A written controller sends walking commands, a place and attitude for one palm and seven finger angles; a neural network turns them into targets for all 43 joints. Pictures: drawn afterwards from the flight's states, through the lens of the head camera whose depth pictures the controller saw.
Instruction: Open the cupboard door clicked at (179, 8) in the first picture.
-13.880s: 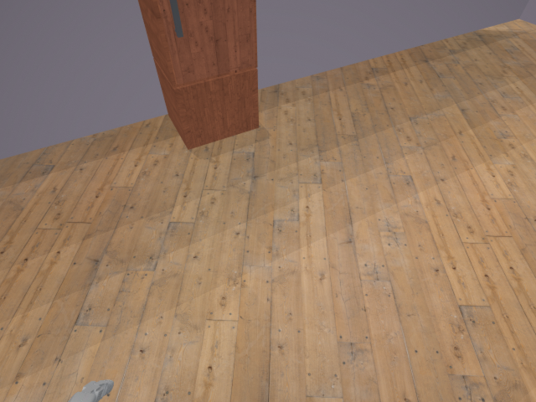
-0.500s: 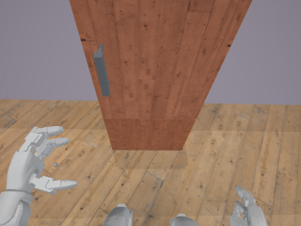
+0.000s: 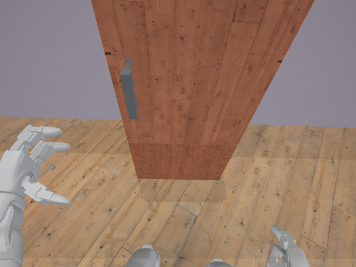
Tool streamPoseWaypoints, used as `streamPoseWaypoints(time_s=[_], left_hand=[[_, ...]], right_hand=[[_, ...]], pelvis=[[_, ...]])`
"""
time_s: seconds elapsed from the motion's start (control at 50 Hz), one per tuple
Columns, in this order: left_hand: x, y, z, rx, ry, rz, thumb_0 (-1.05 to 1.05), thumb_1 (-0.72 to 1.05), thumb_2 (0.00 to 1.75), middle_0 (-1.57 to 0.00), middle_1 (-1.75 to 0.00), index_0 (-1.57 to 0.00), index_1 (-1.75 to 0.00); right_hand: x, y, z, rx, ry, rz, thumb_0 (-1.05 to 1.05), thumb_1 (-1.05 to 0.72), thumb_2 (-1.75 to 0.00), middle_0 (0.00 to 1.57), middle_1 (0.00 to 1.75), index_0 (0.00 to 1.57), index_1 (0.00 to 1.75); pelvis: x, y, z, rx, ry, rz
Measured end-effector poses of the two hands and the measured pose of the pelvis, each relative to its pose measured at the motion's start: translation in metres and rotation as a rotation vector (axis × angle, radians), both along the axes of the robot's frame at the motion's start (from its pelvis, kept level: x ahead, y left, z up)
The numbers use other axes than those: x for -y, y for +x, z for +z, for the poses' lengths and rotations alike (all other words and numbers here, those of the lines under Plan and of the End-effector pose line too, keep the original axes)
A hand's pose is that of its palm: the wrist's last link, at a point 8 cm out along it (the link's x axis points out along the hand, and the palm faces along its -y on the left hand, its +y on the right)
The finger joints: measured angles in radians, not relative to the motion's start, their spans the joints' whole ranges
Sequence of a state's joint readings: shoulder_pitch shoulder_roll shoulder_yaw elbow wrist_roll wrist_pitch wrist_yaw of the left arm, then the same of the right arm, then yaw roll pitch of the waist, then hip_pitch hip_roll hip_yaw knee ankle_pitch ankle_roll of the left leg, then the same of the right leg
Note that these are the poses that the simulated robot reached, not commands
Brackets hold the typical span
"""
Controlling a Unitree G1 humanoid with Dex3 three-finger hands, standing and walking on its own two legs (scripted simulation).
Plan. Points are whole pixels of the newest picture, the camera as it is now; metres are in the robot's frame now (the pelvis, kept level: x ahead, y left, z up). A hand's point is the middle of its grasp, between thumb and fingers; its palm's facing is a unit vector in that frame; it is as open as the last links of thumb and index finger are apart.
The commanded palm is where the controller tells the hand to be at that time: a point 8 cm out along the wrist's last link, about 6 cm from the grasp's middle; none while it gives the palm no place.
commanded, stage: raise the hand with hooked fingers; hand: left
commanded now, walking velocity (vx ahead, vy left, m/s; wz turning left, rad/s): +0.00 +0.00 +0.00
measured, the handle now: (131, 90) +0.55 +0.17 +0.03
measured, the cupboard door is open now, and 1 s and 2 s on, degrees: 0 0 0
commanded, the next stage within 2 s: move the hooked fingers beside the handle in 0.46 s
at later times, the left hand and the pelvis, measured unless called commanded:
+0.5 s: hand (67, 168) +0.29 +0.25 +0.06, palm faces +0.08 -1.00 -0.04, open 14.0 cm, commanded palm +0.26 +0.30 +0.06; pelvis +0.00 -0.02 +0.00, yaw +0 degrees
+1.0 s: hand (84, 142) +0.35 +0.24 +0.06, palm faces +0.06 -1.00 -0.03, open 14.0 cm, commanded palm +0.32 +0.29 +0.06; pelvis +0.00 -0.03 +0.00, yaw -1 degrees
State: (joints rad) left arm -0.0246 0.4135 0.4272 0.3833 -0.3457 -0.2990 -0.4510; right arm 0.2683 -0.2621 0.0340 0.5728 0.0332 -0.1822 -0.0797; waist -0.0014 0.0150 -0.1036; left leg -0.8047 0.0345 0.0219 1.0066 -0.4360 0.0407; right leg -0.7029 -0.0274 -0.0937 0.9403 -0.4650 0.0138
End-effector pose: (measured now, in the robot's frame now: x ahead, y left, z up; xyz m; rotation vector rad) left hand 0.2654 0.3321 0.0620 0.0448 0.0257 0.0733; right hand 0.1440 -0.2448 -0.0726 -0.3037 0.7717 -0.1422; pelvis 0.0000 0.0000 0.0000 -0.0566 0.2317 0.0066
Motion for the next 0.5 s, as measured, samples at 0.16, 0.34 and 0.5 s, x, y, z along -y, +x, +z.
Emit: streamPoseWaypoints(time_s=[0.16, 0.34, 0.5], left_hand=[[0.012, 0.006, -0.001, -0.015, -0.015, -0.020, -0.01, -0.50, 0.30, -0.30, -1.20, -0.30, -1.20], [0.024, 0.001, -0.001, 0.004, 0.002, 0.004, -0.01, -0.50, 0.30, -0.30, -1.20, -0.30, -1.20], [0.031, -0.002, 0.002, 0.005, -0.005, 0.008, -0.01, -0.50, 0.30, -0.30, -1.20, -0.30, -1.20]], right_hand=[[0.015, -0.012, 0.002, -0.021, -0.007, -0.036, 0.02, -0.90, -0.89, 0.21, 0.30, 0.21, 0.30], [0.024, -0.012, -0.001, -0.030, 0.005, -0.041, 0.02, -0.90, -0.89, 0.21, 0.30, 0.21, 0.30], [0.028, -0.006, -0.004, -0.011, 0.024, -0.036, 0.02, -0.90, -0.89, 0.21, 0.30, 0.21, 0.30]], pelvis=[[0.004, 0.003, 0.003, -0.004, 0.010, -0.012], [0.014, 0.001, 0.002, 0.001, 0.018, -0.011], [0.023, 0.000, 0.002, 0.008, 0.024, -0.008]])
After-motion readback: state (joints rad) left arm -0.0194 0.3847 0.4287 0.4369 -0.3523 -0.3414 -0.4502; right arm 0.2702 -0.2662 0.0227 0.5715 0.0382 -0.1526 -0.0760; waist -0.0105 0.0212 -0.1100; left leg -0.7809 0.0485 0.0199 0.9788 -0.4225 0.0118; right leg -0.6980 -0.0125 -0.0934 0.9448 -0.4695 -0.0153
